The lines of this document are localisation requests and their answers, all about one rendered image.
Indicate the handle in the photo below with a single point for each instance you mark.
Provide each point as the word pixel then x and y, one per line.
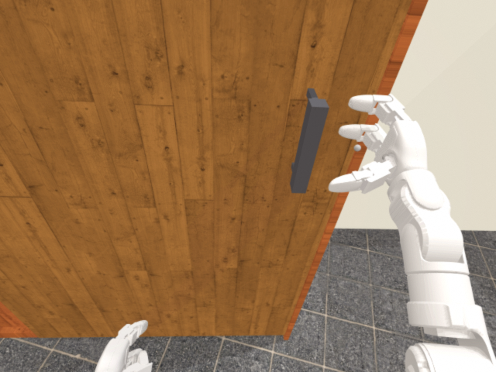
pixel 311 133

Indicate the right robot hand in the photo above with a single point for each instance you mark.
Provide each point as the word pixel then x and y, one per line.
pixel 404 143

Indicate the wardrobe door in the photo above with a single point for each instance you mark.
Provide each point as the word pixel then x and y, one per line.
pixel 146 150
pixel 8 319

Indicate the left robot hand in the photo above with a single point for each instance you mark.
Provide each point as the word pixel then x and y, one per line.
pixel 116 356

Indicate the right robot forearm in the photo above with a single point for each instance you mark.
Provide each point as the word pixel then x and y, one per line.
pixel 441 297

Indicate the robot right upper arm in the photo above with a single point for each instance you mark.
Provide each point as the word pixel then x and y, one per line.
pixel 431 357

